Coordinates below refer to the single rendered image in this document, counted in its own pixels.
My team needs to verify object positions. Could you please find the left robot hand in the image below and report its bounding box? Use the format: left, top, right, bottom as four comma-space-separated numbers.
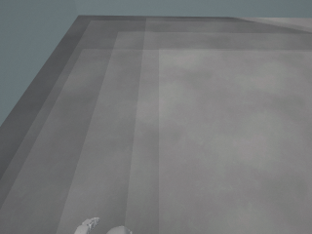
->
74, 217, 100, 234

